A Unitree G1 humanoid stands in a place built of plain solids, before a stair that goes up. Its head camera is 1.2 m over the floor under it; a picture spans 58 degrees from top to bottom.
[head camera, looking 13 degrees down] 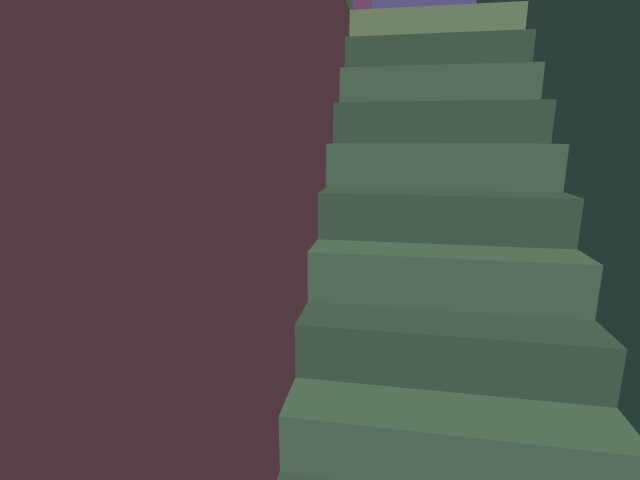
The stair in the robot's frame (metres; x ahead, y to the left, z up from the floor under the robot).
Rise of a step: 0.20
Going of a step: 0.22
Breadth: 1.02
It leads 10 degrees to the right of straight ahead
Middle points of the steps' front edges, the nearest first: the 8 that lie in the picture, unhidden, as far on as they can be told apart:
1.05 -0.38 0.40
1.27 -0.42 0.59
1.49 -0.45 0.79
1.71 -0.49 0.99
1.93 -0.53 1.18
2.14 -0.57 1.38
2.36 -0.61 1.58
2.58 -0.65 1.78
